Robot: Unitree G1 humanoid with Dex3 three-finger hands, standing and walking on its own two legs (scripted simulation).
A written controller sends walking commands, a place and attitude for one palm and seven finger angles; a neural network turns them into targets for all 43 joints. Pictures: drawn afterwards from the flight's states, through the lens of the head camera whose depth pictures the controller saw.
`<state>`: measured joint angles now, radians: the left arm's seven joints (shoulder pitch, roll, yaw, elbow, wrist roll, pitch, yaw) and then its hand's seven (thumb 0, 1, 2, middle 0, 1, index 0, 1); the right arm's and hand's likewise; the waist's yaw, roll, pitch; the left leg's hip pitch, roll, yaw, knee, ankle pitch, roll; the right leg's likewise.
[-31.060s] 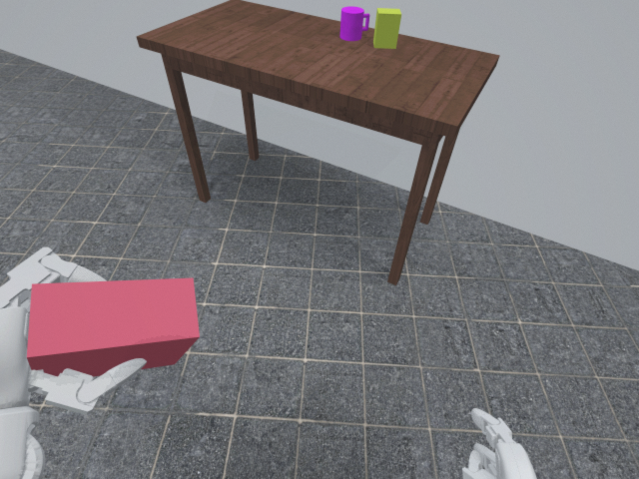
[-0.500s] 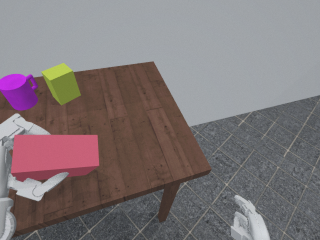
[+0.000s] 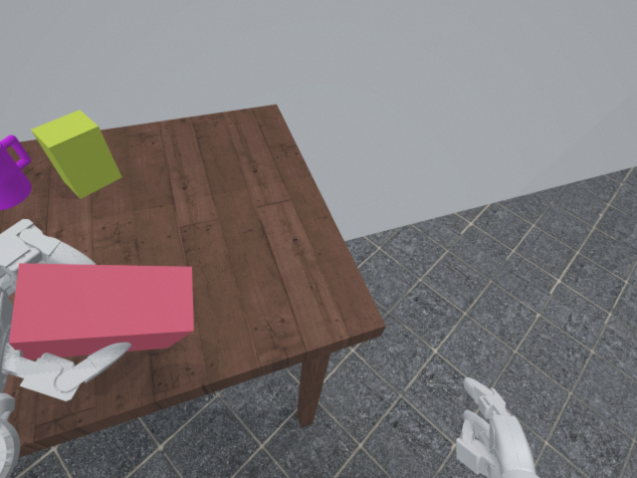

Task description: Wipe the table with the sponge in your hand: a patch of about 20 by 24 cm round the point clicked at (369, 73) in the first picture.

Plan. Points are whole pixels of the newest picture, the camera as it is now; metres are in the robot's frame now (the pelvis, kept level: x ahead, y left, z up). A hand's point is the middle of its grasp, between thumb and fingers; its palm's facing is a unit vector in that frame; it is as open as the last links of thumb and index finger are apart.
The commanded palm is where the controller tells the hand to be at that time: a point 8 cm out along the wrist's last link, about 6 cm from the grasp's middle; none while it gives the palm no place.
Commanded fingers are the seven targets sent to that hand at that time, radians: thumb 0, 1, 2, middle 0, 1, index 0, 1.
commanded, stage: shuffle to correct the standing spot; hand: left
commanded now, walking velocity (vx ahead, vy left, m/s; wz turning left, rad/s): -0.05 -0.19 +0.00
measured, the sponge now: (133, 312) +0.24 +0.20 +0.13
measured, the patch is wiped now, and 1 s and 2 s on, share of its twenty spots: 0.00 0.00 0.00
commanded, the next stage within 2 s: come to a stop and stand still in 0.32 s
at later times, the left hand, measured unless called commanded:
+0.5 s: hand (100, 312) +0.22 +0.22 +0.16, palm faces +0.32 -0.85 -0.42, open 9.9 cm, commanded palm +0.16 +0.26 +0.18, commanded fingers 0.00 0.10 1.30 -1.20 -1.60 -1.20 -1.60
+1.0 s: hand (4, 291) +0.23 +0.30 +0.16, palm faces +0.39 -0.83 -0.40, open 9.9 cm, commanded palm +0.16 +0.32 +0.18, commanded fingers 0.00 0.10 1.30 -1.20 -1.60 -1.20 -1.60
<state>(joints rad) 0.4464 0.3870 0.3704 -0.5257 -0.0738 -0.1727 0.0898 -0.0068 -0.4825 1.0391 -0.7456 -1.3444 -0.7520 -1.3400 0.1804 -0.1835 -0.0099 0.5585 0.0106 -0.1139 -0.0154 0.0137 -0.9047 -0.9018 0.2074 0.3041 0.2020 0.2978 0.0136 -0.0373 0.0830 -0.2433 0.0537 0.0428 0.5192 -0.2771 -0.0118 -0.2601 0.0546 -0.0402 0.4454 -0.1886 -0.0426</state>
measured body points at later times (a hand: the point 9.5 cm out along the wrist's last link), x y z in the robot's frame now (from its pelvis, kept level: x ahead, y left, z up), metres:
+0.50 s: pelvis +0.01 -0.02 +0.00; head +0.05 -0.01 +0.44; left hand +0.20 +0.26 +0.18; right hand +0.18 -0.26 -0.08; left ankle +0.00 +0.12 -0.74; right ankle +0.03 -0.09 -0.74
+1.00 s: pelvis +0.01 +0.04 +0.00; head +0.05 +0.07 +0.45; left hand +0.21 +0.35 +0.18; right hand +0.17 -0.18 -0.08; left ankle +0.00 +0.12 -0.74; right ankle +0.03 -0.09 -0.74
